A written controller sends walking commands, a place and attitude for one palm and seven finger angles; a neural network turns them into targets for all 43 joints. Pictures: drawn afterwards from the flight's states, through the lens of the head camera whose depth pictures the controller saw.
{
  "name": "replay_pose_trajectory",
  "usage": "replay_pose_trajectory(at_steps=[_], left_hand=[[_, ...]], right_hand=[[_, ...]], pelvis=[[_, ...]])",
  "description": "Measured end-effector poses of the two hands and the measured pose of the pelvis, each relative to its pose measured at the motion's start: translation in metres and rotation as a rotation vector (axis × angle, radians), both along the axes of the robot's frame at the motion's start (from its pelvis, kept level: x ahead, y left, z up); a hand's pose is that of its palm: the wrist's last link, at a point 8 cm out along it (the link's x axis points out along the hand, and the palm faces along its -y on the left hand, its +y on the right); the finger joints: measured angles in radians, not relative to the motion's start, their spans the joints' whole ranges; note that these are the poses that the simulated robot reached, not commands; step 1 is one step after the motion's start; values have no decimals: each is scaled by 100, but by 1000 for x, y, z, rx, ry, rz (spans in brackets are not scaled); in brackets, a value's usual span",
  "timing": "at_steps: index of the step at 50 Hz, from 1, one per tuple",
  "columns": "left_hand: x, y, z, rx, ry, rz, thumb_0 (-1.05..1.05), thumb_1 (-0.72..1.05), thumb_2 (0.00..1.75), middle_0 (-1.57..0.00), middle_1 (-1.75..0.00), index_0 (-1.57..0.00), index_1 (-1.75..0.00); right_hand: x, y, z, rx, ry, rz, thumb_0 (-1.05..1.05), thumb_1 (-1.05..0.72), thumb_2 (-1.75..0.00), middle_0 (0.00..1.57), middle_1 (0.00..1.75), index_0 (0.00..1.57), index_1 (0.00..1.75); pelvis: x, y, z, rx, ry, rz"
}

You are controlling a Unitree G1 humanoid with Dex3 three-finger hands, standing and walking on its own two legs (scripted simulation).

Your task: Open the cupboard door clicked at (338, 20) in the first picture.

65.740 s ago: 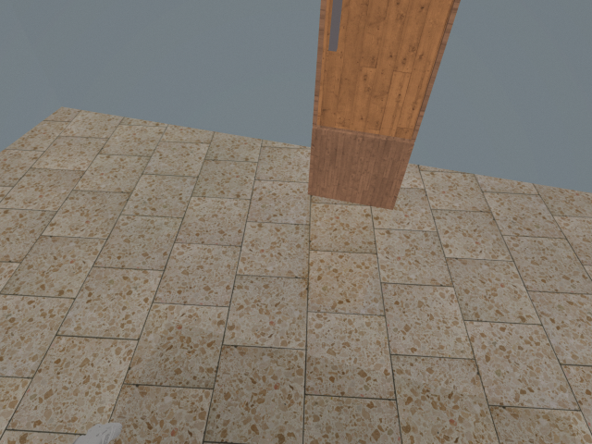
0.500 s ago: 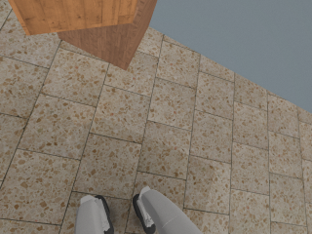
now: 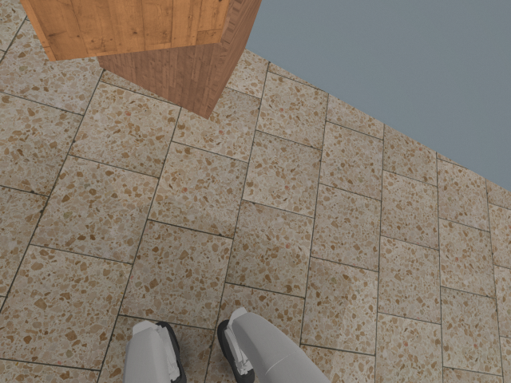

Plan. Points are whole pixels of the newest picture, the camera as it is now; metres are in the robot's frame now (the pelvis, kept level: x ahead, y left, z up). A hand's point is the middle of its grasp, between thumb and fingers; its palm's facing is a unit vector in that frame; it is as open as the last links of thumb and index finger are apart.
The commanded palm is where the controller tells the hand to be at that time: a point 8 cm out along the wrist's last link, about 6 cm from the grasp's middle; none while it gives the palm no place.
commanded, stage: move the hooked fingers beside the handle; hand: left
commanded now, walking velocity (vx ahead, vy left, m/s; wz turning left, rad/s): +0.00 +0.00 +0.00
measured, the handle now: out of the picture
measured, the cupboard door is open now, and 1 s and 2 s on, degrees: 43 43 43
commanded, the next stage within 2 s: slide the fingers in behind the handle in 1.54 s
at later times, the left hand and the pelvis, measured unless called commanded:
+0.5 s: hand out of the picture +0.67 +0.17 +0.15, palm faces +0.10 -1.00 +0.01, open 14.0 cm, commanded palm +0.70 +0.15 +0.14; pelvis -0.01 +0.00 +0.00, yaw +0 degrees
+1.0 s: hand out of the picture +0.67 +0.17 +0.16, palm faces +0.09 -1.00 +0.02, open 14.0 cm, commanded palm +0.70 +0.15 +0.14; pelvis +0.00 +0.00 +0.00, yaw +0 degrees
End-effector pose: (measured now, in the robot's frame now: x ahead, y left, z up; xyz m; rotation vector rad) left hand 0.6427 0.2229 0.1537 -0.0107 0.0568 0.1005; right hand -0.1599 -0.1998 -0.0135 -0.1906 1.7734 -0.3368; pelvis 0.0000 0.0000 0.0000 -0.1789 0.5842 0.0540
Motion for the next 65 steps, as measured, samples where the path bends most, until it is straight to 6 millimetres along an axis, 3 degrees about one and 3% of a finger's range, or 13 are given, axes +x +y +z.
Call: replay_pose_trajectory(at_steps=[24, 39, 53, 65], left_hand=[[-2, -4, 1, 0, 6, -2, -1, -50, 30, -30, -120, -30, -120], [-4, 9, 1, 10, 19, 5, -1, -50, 30, -30, -120, -30, -120], [0, -3, -2, -8, 22, -5, -1, -50, 30, -30, -120, -30, -120], [-1, 9, 6, 0, 5, 6, -1, -50, 30, -30, -120, -30, -120]], right_hand=[[-8, 8, -4, 5, -5, -19, 0, -91, -90, 20, 30, 20, 30], [-7, 8, -2, 9, 6, -20, 0, -91, -90, 20, 30, 20, 30], [-1, 1, -1, -7, -5, 5, 0, -91, -90, 20, 30, 20, 30], [-4, 10, -4, 20, 4, -28, 0, -91, -90, 20, 30, 20, 30]], pelvis=[[-5, 2, -3, -1, 3, -3], [-4, 2, -1, -1, 0, -1], [-1, 1, -1, 0, 4, 0], [-1, 0, 0, 2, 0, -4]])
